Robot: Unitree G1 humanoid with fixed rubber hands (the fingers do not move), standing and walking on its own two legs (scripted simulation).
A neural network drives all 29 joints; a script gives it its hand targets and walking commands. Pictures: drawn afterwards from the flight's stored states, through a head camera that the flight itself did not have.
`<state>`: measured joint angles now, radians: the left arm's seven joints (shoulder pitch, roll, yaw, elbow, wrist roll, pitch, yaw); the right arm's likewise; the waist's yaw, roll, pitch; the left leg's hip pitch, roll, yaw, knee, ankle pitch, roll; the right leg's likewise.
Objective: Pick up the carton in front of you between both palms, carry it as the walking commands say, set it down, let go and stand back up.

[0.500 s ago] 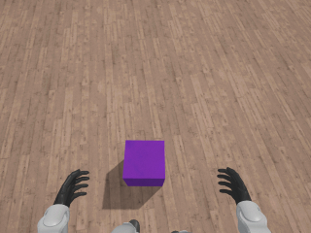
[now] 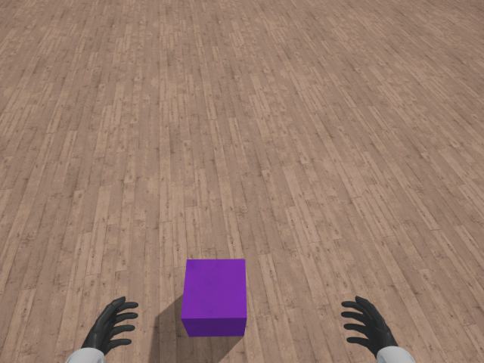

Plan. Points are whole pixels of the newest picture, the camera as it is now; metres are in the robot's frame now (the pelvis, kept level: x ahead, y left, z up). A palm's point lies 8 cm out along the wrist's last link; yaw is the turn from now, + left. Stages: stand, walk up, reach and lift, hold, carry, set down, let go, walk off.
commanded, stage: let go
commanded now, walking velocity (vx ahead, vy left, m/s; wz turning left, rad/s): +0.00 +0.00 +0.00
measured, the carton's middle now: (216, 299) +0.43 +0.08 -0.65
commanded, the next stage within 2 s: stand in 0.06 s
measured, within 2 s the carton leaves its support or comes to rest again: neither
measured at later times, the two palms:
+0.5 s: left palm out of the picture +0.10 +0.30 -0.11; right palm out of the picture +0.11 -0.25 -0.09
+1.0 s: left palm out of the picture +0.04 +0.31 -0.11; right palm out of the picture +0.08 -0.25 -0.11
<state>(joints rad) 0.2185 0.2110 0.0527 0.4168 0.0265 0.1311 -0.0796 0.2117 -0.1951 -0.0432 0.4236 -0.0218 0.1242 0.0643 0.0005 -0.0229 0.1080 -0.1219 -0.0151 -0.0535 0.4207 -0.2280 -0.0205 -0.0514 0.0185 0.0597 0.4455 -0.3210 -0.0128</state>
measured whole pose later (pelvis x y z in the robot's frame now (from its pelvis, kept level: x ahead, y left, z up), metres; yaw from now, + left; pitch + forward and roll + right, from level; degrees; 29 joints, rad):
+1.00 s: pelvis -0.02 +0.02 +0.00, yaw +2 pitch -3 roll +0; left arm 0.27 0.32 0.04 0.84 0.01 -0.01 0.04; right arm 0.19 -0.29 -0.04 0.92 -0.02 -0.01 -0.03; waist 0.00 -0.02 0.04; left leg -0.21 -0.04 -0.07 0.48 -0.22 0.01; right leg -0.10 -0.01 0.03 0.44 -0.29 0.02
